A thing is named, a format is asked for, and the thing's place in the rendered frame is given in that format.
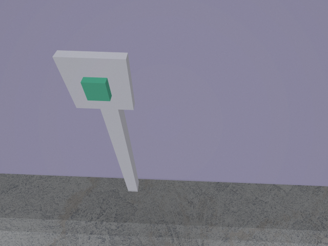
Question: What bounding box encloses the panel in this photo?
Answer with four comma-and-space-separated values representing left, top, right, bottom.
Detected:
53, 50, 139, 192

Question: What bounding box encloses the button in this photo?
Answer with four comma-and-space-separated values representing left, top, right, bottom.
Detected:
80, 77, 112, 101

